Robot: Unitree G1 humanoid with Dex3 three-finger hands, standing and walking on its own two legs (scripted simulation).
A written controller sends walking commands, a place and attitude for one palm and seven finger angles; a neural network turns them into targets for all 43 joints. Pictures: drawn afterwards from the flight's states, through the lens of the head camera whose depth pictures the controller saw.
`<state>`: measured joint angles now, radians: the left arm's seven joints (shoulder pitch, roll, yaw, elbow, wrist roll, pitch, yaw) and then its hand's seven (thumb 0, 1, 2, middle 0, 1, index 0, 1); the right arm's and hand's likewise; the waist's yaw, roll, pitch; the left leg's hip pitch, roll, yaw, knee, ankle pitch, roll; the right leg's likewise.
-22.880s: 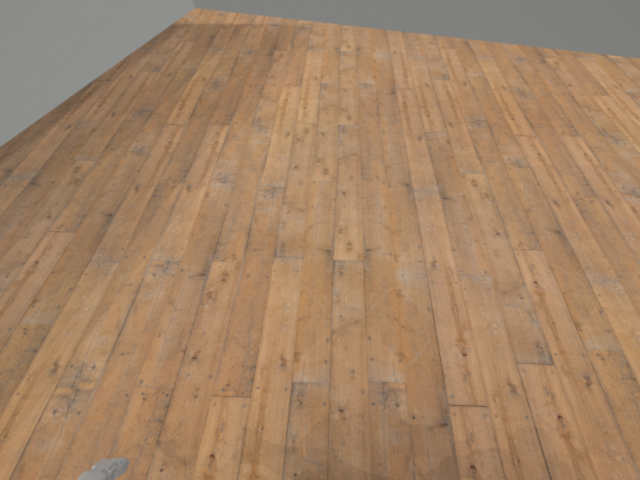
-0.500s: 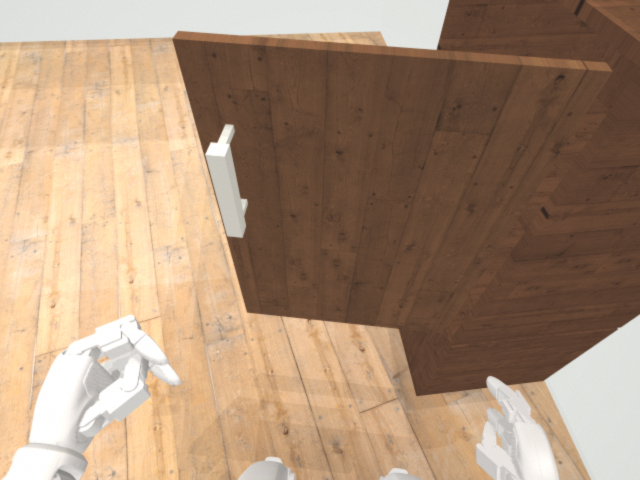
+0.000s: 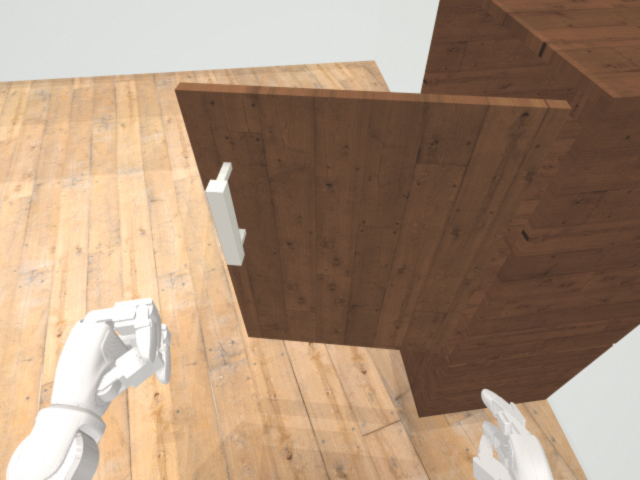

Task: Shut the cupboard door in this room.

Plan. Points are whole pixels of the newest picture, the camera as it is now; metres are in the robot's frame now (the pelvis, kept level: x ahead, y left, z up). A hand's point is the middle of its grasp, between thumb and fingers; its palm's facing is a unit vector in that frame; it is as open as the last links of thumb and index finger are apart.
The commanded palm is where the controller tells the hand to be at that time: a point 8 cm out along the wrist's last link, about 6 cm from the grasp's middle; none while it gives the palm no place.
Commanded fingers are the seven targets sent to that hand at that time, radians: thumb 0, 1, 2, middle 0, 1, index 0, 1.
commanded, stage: raise the hand and make a fist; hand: left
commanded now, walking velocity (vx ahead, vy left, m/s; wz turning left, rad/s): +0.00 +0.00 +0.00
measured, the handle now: (230, 215) +0.44 +0.16 +0.09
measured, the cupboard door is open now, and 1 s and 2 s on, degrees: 77 77 77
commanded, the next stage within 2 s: bring the fist close to the handle in 0.38 s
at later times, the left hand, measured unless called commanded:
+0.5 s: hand (172, 355) +0.23 +0.17 +0.10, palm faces +0.00 -1.00 -0.06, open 3.1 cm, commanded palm +0.21 +0.22 +0.10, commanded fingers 0.00 0.90 0.90 -1.30 -1.50 -1.30 -1.50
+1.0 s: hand (210, 302) +0.29 +0.15 +0.10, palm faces -0.02 -1.00 -0.04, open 3.1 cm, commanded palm +0.27 +0.20 +0.10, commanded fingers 0.00 0.90 0.90 -1.30 -1.50 -1.30 -1.50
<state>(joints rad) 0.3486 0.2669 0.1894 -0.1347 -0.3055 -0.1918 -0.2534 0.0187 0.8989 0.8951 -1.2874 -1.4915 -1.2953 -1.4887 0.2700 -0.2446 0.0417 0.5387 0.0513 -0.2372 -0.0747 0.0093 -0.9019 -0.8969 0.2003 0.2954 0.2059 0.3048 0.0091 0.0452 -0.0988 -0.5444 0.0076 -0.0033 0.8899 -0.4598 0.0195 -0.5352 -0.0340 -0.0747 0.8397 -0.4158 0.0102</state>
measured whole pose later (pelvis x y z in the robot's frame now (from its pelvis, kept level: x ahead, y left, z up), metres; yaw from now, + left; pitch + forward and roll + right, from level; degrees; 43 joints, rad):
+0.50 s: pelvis +0.00 -0.02 +0.01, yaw +0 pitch +6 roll -1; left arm 0.34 0.25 0.19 -0.09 -0.30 -0.20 -0.26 0.02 0.90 0.90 -1.30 -1.50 -1.30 -1.50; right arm 0.26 -0.25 0.03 0.55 0.05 -0.24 -0.07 0.01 -0.90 -0.90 0.20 0.30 0.20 0.30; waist 0.01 0.05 -0.08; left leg -0.50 0.01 0.00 0.84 -0.44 0.00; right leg -0.50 -0.03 -0.08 0.81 -0.41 -0.01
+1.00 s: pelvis +0.01 -0.01 +0.01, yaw -1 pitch +7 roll +0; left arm 0.11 0.22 0.15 0.06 -0.25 -0.17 -0.18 0.02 0.90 0.90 -1.29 -1.50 -1.30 -1.50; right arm 0.26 -0.25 0.03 0.57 0.04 -0.21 -0.06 0.01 -0.90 -0.90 0.20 0.30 0.20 0.30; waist -0.01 0.05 -0.08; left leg -0.49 0.01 0.01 0.80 -0.43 0.00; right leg -0.51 -0.03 -0.06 0.80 -0.40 -0.01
